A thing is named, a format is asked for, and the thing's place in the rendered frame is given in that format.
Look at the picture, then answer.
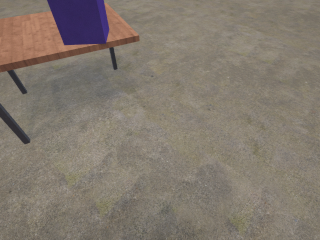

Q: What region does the table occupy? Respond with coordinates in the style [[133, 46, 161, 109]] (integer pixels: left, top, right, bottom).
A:
[[0, 3, 140, 144]]

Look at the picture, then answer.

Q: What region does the carton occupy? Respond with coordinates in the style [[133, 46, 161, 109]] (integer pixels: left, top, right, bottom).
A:
[[47, 0, 110, 45]]

